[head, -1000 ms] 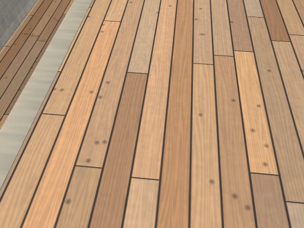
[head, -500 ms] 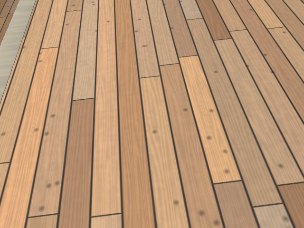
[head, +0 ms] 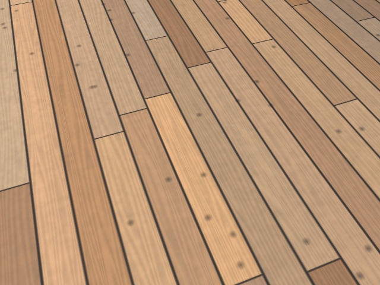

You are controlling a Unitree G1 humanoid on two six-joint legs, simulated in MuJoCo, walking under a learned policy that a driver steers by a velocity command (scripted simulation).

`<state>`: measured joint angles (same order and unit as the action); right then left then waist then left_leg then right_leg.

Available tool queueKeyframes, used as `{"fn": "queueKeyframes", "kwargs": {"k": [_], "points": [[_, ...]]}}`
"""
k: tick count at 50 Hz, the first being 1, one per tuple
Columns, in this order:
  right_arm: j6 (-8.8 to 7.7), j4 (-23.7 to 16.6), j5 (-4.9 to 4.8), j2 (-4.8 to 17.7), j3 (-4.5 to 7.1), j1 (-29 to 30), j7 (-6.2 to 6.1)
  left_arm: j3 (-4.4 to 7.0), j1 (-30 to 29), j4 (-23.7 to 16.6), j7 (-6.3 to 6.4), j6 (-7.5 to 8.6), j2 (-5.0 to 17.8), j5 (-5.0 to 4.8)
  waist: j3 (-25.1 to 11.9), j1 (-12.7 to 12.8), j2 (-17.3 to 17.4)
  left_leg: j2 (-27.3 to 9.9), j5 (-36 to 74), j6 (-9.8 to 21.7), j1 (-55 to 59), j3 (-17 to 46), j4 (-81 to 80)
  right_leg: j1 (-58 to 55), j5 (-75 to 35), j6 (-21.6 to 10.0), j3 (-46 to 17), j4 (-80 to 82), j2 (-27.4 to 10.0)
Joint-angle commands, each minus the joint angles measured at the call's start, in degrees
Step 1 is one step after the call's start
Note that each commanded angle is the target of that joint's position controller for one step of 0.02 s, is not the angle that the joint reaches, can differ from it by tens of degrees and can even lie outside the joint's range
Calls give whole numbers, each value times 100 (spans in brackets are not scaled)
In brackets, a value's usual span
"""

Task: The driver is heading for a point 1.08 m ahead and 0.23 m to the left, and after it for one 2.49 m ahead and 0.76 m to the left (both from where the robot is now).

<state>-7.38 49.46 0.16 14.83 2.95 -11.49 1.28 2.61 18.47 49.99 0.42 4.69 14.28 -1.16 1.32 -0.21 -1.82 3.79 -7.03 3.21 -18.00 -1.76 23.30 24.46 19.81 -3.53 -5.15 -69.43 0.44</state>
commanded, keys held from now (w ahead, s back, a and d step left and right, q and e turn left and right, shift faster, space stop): w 0.02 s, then w+q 0.92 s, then w+e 0.06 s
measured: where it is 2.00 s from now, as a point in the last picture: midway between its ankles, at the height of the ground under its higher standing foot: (139, 160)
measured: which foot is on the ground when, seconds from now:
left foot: down 0.00-0.34, up 0.36-0.84, down 0.86-1.00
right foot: up 0.00-0.32, down 0.34-0.88, up 0.90-1.00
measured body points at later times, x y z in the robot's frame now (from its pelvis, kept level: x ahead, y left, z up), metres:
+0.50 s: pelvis +0.27 -0.05 +0.01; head +0.29 -0.06 +0.45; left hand +0.34 +0.23 -0.10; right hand +0.38 -0.31 -0.13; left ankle +0.20 +0.09 -0.65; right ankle +0.31 -0.15 -0.74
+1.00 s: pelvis +0.49 +0.08 -0.01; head +0.52 +0.11 +0.44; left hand +0.45 +0.38 -0.13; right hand +0.75 -0.09 -0.10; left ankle +0.51 +0.17 -0.74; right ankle +0.49 -0.11 -0.64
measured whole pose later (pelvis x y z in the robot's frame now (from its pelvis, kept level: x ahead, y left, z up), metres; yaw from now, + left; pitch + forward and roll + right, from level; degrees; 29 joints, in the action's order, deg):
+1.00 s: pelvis +0.49 +0.08 -0.01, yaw +29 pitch +2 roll +0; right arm -2.8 39.6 -0.6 15.9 3.9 -12.0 2.3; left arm 3.1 12.7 46.1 0.1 6.7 16.7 -0.9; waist 3.0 0.7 -0.9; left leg 4.6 -10.4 5.6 -21.5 -1.3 30.1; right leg 25.5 20.9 -0.1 -1.7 -69.8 -5.4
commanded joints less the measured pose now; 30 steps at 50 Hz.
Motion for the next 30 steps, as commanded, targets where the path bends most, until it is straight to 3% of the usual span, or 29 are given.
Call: {"fn": "queueKeyframes", "kwargs": {"k": [1,5,8,11,14,15,16,17,18,19,20,21,23,25,30], "points": [[-58,-169,20,370,34,-95,28,82,162,-389,5,52,276,35,-231,130,515,-1575,132,1093,787,1806,-1504,994,-359,9,-80,251,-696],[0,-14,-78,732,106,-529,-42,-2,-684,-775,31,96,185,170,26,-12,416,-1462,656,1198,561,1419,-1709,1245,-1162,244,179,1777,-756],[81,41,-143,865,126,-796,-102,-46,-1343,-924,-22,158,168,118,76,-204,488,-1216,710,969,416,1087,-1572,720,-2064,382,336,3095,-458],[151,157,-198,888,119,-1200,-122,-35,-1845,-1082,-86,207,292,34,83,-366,596,-1345,433,891,630,1304,-1312,391,-2256,454,321,3680,-264],[240,146,-203,951,145,-1196,-167,65,-1833,-1158,-128,287,580,9,15,-165,719,-1532,74,707,968,1724,-858,-96,-1818,328,225,4198,-201],[272,120,-189,943,144,-1143,-181,123,-1531,-1081,-116,304,680,15,-96,34,735,-1450,193,612,944,1724,-541,-557,-1626,248,279,4357,-171],[281,65,-155,815,100,-1103,-185,234,-878,-915,-74,322,894,46,-450,339,675,-1166,538,458,712,1571,184,-1499,-1480,86,240,4444,-264],[262,-133,-52,458,-21,-946,-168,356,135,-795,-17,330,1302,135,-1240,791,112,-718,-160,227,-141,1175,1900,-2967,-1319,-289,-667,4383,-1266],[156,-311,-121,-138,-186,-1635,-174,470,600,-683,-26,236,1787,200,-1957,531,-1587,-32,-2377,-67,-2090,495,3780,-4660,-905,-1097,-2878,4761,-2596],[119,-244,-278,374,-76,-1683,-177,375,631,-667,-53,225,1288,183,-1913,579,-1395,-328,-2551,-86,-2792,953,4807,-4473,-44,-1261,-3693,5121,-2636],[143,-307,-316,765,44,-1223,-188,258,276,-743,-61,244,865,136,-1181,570,-778,-567,-2025,-55,-2973,1019,5050,-3792,-197,-1001,-2768,5178,-2402],[195,-336,-268,735,74,-969,-202,184,-148,-783,-82,241,671,131,-812,407,-417,-785,-1528,-94,-2746,906,4942,-3078,-673,-809,-1947,5314,-2094],[324,-421,-191,547,116,-795,-180,119,-619,-742,-112,233,429,154,-288,122,-465,-1047,-998,-150,-2366,854,4496,-2140,-1266,-637,-938,5730,-1656],[433,-516,-194,315,94,-763,-126,168,-626,-638,-110,277,492,170,-168,18,-433,-1097,-716,-190,-2166,748,4382,-1792,-1856,-671,-378,5976,-1554],[495,-880,-151,241,86,-173,-40,285,-452,-401,-21,271,787,178,8,55,-146,-1097,330,-255,-2483,758,3235,-1925,-2548,-716,532,6146,-1581]]}}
